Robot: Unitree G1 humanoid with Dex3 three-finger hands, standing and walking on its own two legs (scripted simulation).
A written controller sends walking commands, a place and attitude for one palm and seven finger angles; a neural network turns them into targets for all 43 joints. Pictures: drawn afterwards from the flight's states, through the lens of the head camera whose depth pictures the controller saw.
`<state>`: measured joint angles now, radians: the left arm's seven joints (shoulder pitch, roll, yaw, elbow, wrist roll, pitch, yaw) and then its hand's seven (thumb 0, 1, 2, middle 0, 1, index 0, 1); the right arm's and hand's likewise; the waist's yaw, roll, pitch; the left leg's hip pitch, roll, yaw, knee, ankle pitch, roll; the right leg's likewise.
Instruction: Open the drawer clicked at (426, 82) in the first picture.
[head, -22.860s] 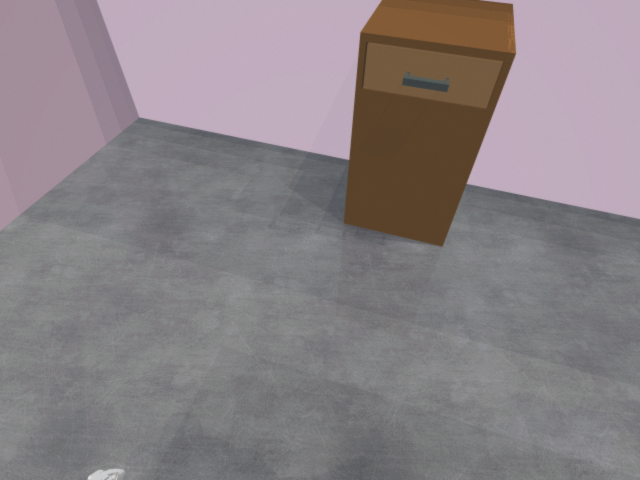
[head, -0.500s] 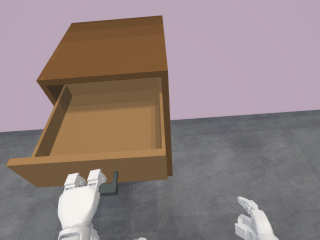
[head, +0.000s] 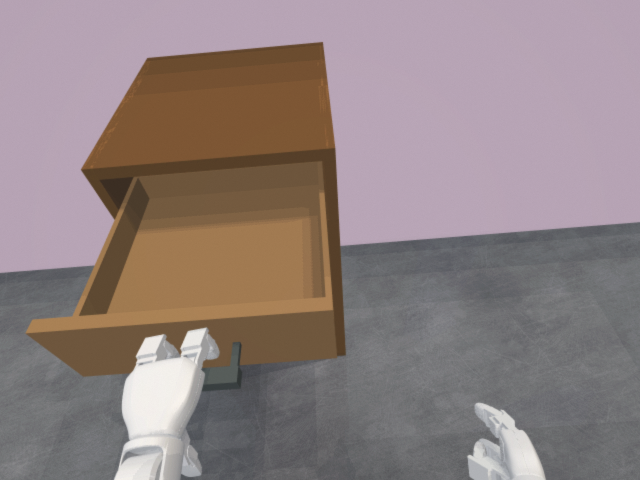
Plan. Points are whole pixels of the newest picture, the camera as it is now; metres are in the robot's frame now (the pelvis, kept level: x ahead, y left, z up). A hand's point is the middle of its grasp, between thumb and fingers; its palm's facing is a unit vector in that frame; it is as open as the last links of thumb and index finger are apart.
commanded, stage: lift the hand off the handle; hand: left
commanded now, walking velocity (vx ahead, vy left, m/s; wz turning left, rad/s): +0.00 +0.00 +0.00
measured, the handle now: (191, 366) +0.26 +0.21 -0.02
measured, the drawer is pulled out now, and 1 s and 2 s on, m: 0.30 0.30 0.30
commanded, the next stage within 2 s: draw the hand back to the body in 1.04 s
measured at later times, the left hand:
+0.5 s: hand (171, 381) +0.22 +0.20 +0.04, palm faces +0.02 -0.15 -0.99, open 13.3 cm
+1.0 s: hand (147, 339) +0.23 +0.20 +0.12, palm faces +0.09 -0.17 -0.98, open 13.8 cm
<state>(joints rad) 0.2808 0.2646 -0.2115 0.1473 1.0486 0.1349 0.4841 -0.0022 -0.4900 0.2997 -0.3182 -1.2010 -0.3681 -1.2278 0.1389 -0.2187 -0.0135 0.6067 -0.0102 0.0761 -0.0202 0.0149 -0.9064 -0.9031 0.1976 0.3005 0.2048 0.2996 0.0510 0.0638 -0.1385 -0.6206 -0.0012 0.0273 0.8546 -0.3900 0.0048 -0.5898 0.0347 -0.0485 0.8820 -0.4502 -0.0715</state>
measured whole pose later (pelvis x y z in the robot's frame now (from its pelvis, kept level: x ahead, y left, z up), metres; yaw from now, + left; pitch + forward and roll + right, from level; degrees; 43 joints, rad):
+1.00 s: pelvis +0.03 +0.00 +0.04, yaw -1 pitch +0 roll +1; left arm 0.38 0.37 -0.17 -0.36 0.95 0.20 0.15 0.00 -0.49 0.30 -0.32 -1.20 -0.32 -1.20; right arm 0.07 -0.25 0.02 0.59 0.02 0.10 0.03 0.02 -0.91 -0.90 0.20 0.30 0.20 0.30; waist 0.12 0.11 -0.07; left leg -0.25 0.00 0.04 0.53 -0.29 0.01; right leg -0.22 0.05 -0.02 0.54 -0.34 -0.06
